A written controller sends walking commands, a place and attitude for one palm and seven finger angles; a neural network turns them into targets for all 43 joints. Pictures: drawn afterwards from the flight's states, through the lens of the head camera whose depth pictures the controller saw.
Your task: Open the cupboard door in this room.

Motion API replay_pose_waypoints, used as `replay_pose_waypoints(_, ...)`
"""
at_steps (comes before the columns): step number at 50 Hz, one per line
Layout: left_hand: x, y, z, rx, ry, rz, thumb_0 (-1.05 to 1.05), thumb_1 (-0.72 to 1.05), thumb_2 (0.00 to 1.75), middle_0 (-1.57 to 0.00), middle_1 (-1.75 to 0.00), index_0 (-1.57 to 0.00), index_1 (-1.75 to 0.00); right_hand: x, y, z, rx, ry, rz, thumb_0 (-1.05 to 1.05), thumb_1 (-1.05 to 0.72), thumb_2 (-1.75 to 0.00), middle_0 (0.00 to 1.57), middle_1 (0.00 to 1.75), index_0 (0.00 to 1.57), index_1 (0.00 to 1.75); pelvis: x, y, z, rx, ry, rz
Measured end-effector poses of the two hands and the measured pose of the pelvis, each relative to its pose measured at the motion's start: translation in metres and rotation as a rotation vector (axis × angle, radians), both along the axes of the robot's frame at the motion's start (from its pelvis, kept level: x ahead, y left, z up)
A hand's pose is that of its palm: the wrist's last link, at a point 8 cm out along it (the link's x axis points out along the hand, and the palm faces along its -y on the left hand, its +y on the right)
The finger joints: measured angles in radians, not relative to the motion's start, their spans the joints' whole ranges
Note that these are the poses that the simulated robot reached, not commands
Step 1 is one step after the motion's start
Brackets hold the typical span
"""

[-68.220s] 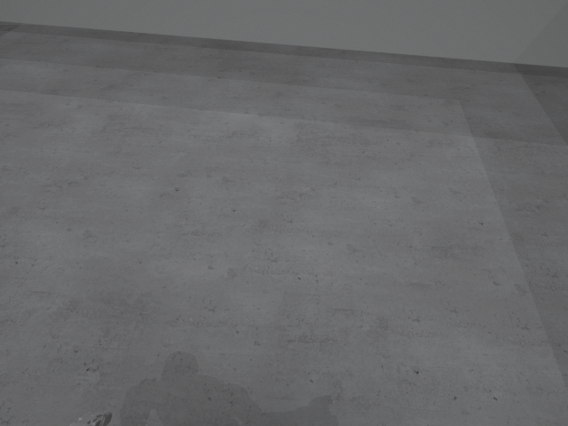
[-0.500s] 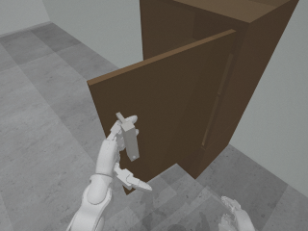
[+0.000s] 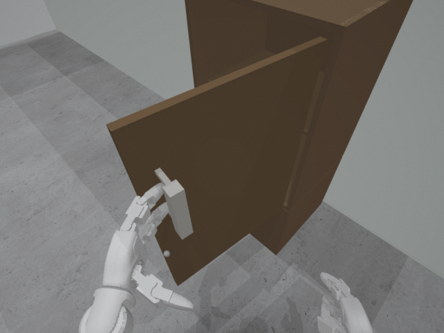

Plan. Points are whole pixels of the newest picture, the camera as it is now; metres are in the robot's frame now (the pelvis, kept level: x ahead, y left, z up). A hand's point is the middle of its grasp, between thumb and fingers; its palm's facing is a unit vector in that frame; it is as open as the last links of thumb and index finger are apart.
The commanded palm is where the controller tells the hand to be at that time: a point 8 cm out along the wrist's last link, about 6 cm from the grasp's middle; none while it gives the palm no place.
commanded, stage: slide the hand sideways off the handle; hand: left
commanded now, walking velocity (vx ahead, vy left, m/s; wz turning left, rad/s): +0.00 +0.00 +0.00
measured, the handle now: (172, 203) +0.32 +0.11 +0.08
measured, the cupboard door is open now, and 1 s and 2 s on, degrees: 82 82 82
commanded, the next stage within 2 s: draw the hand back to the body in 0.54 s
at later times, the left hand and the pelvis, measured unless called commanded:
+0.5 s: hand (127, 279) +0.18 +0.15 +0.08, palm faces +0.02 -1.00 -0.06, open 16.3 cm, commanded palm +0.16 +0.21 +0.09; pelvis +0.01 -0.01 -0.01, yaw +2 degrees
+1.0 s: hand (93, 273) +0.18 +0.19 +0.11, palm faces +0.02 -1.00 -0.06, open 16.3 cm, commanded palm +0.15 +0.25 +0.12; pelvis +0.00 +0.02 +0.00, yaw +1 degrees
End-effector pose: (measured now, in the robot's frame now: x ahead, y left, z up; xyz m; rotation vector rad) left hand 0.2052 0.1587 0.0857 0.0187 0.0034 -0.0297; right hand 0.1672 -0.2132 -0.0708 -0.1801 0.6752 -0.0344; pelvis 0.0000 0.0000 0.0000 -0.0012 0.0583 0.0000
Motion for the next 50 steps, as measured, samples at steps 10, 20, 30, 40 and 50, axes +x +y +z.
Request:
replay_pose_waypoints(10,-0.015,0.013,0.001,0.017,0.006,0.023,-0.01,-0.50,0.30,-0.19,-0.32,-0.17,-0.32,0.014,-0.011,-0.002,-0.004,-0.035,0.003,0.02,-0.90,-0.90,0.21,0.30,0.20,0.30,0.008,-0.009,-0.004,0.003,0.025,0.012)
replay_pose_waypoints(20,-0.035,0.035,0.000,0.034,0.016,0.050,-0.01,-0.50,0.30,-0.16,-0.31,-0.16,-0.31,0.020,-0.022,-0.004,-0.025,-0.050,-0.008,0.02,-0.90,-0.90,0.21,0.30,0.20,0.30,0.011,-0.014,-0.008,-0.001,0.040,0.023)
replay_pose_waypoints(30,-0.047,0.058,-0.001,0.025,0.012,0.043,-0.01,-0.50,0.30,-0.15,-0.30,-0.15,-0.30,0.020,-0.018,-0.003,-0.039,-0.068,-0.023,0.02,-0.90,-0.90,0.20,0.30,0.20,0.30,0.007,-0.008,-0.010,-0.014,0.040,0.030)
replay_pose_waypoints(40,-0.041,0.065,0.008,0.030,-0.015,0.021,-0.01,-0.50,0.30,-0.15,-0.30,-0.15,-0.30,0.015,0.003,0.002,-0.021,-0.097,-0.022,0.02,-0.90,-0.90,0.21,0.30,0.20,0.30,0.002,0.004,-0.009,-0.022,0.027,0.023)
replay_pose_waypoints(50,-0.045,0.087,0.026,0.042,-0.010,0.045,-0.01,-0.50,0.30,-0.15,-0.30,-0.15,-0.30,0.016,0.020,0.012,-0.013,-0.123,-0.001,0.02,-0.90,-0.90,0.21,0.30,0.20,0.30,0.003,0.015,-0.002,-0.031,-0.003,0.025)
